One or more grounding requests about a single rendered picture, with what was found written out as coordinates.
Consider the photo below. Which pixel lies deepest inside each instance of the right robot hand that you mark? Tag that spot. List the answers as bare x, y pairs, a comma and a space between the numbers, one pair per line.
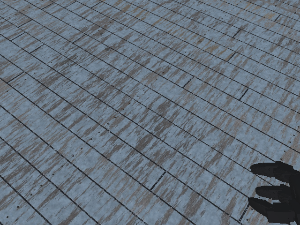
288, 209

